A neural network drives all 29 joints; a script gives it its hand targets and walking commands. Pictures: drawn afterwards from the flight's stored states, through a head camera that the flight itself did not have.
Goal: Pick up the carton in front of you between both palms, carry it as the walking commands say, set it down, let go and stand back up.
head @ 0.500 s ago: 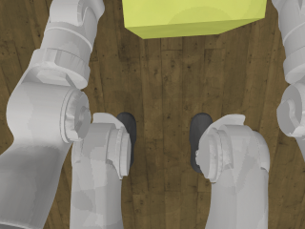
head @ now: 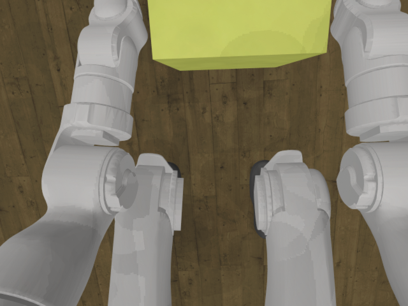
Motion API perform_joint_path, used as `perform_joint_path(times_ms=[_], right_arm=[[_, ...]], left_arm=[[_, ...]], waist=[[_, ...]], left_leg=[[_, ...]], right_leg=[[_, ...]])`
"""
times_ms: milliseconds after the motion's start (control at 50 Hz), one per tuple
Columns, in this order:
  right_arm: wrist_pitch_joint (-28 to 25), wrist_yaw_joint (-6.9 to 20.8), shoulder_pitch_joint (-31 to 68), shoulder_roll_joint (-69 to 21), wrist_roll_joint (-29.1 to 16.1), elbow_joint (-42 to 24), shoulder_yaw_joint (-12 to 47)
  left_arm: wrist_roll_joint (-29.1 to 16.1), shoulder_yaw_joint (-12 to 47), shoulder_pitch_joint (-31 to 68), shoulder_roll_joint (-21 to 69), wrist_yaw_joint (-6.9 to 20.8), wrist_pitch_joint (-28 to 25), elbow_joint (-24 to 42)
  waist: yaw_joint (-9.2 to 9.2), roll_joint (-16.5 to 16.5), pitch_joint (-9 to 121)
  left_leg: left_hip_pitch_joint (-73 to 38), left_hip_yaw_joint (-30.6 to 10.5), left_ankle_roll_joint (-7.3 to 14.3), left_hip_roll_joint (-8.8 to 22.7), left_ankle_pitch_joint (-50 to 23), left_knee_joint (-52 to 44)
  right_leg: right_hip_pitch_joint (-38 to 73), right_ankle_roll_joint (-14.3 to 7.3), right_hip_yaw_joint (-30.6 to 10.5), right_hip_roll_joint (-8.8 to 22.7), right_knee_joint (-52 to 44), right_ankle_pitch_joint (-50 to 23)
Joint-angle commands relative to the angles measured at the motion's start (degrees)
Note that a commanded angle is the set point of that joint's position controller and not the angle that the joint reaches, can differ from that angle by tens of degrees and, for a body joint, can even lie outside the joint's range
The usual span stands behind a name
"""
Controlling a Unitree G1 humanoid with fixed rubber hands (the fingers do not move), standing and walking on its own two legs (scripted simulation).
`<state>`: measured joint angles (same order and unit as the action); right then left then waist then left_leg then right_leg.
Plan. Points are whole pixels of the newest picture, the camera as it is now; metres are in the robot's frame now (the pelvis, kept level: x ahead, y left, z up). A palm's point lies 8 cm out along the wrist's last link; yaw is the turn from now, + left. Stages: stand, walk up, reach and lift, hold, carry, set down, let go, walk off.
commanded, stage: reach and lift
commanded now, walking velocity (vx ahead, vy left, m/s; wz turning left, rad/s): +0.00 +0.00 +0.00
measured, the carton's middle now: out of the picture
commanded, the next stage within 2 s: none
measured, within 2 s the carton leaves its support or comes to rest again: neither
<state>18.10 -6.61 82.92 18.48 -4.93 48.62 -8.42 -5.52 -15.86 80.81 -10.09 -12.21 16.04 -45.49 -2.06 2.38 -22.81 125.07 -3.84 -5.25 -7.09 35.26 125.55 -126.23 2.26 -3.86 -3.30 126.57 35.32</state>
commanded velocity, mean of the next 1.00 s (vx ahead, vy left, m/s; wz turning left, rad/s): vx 0.00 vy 0.00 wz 0.00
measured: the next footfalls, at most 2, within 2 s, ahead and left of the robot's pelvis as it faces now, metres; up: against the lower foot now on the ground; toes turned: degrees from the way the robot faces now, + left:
none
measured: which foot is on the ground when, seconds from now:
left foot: down 0.00-1.00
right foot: down 0.00-1.00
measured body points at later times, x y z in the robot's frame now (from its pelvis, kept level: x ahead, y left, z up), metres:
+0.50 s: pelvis -0.02 +0.01 +0.11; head +0.26 -0.03 +0.46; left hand +0.52 +0.11 +0.04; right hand +0.50 -0.19 +0.04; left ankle +0.10 +0.14 -0.34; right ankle +0.10 -0.13 -0.34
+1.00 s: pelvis +0.03 +0.01 +0.24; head +0.20 -0.02 +0.66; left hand +0.47 +0.12 +0.20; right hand +0.45 -0.18 +0.19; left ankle +0.10 +0.14 -0.34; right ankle +0.10 -0.13 -0.34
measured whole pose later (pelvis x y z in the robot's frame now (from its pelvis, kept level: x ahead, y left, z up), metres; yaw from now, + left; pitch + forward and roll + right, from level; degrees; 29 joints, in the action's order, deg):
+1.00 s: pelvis +0.03 +0.01 +0.24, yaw -3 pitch +34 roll +1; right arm 22.2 -1.3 43.4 -2.1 12.8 37.9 -22.6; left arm 11.6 -25.5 42.4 5.9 -4.5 20.5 -36.3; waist -0.3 1.3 13.2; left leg 83.4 -7.2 -3.4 -6.2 27.6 77.1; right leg -84.5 3.0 -7.1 -5.1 77.0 26.3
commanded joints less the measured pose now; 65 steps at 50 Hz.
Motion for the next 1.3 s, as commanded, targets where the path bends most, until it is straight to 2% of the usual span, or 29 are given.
perform_joint_path(times_ms=[0,40,60,100,180,240,300,400,500,600,740,980,1280], right_arm=[[-1.33,17.84,40.78,-62.79,-8.78,-26.08,23.76],[-0.01,17.56,36.94,-64.32,-7.34,-23.25,23.78],[0.67,17.75,34.16,-65.10,-5.98,-20.57,22.95],[1.92,18.10,29.53,-66.73,-2.83,-14.48,20.19],[2.45,19.32,25.34,-68.51,5.26,-3.03,9.93],[2.43,19.98,25.09,-68.73,9.04,0.13,4.92],[2.50,20.46,25.11,-68.60,11.28,0.75,2.09],[3.11,20.88,25.12,-70.87,11.54,-1.77,2.84],[4.34,21.07,23.71,-75.13,8.35,-7.55,9.20],[5.55,21.18,18.29,-78.89,5.83,-11.37,14.60],[4.92,20.51,8.67,-81.90,5.33,-12.01,17.55],[1.82,19.41,-5.54,-83.61,8.11,-10.40,16.47],[1.44,19.63,-21.92,-84.86,8.44,-15.49,22.13]], left_arm=[[-6.43,28.82,44.51,61.66,16.36,-0.60,22.06],[-4.73,28.76,42.08,62.16,16.44,0.94,21.38],[-3.69,27.99,40.00,62.41,16.86,1.70,19.30],[-1.74,25.37,36.04,63.14,18.01,2.71,12.75],[7.17,13.41,30.40,63.99,19.67,3.45,2.12],[11.25,7.94,29.18,64.11,20.25,3.76,-1.37],[12.81,5.99,29.34,64.49,20.88,3.93,-2.18],[11.73,8.81,30.03,67.27,21.72,4.69,0.65],[8.39,15.28,28.12,71.32,22.42,5.92,5.68],[5.99,20.80,22.22,74.43,23.07,7.02,9.04],[5.54,23.57,11.75,76.31,23.29,6.33,8.64],[8.56,23.24,-3.23,77.95,22.83,3.46,6.21],[9.29,28.63,-20.96,79.10,23.20,3.34,10.32]], waist=[[-1.26,-4.60,129.10],[-0.22,-4.93,124.41],[0.38,-5.02,119.01],[0.21,-5.52,105.56],[1.22,-4.77,81.60],[1.48,-4.51,78.12],[1.10,-3.88,79.41],[0.27,-3.01,87.41],[-0.01,-2.80,98.26],[0.17,-3.34,101.23],[0.75,-4.01,93.60],[1.03,-2.76,79.35],[1.44,-2.55,67.56]], left_leg=[[-45.18,10.91,3.78,-3.61,-37.38,-9.53],[-45.32,11.14,3.57,-3.66,-33.88,-12.25],[-42.93,11.37,3.35,-3.62,-31.49,-13.84],[-35.85,11.73,3.14,-3.48,-25.52,-17.03],[-28.89,10.97,3.17,-3.60,-12.95,-23.39],[-28.88,10.61,3.36,-3.79,-9.93,-27.28],[-30.40,10.32,3.32,-3.80,-8.61,-30.31],[-35.65,10.31,2.90,-3.76,-9.45,-34.22],[-43.30,10.54,2.46,-4.01,-14.61,-36.92],[-48.82,10.10,2.17,-4.15,-19.18,-39.98],[-53.32,8.34,2.20,-4.12,-21.23,-46.12],[-65.82,4.70,3.03,-3.33,-20.86,-59.76],[-88.58,0.82,3.78,-1.05,-27.94,-78.05]], right_leg=[[61.07,-0.46,8.41,-4.14,-10.66,-46.84],[58.41,0.02,9.04,-4.76,-14.22,-41.55],[56.99,0.01,8.89,-5.03,-15.84,-39.39],[52.86,0.30,9.10,-5.05,-18.73,-34.34],[35.72,0.05,9.77,-4.98,-26.00,-16.04],[34.07,-0.55,9.66,-5.21,-29.71,-11.82],[35.86,-0.97,9.69,-5.39,-32.40,-10.52],[42.56,-0.97,9.74,-5.55,-36.07,-11.95],[51.57,-0.44,9.87,-5.91,-38.49,-17.92],[58.09,0.14,9.54,-6.19,-41.43,-23.07],[63.89,0.41,8.03,-6.30,-47.43,-25.22],[74.36,-0.45,4.70,-5.91,-60.61,-24.56],[94.48,-1.16,1.31,-4.41,-78.38,-30.13]])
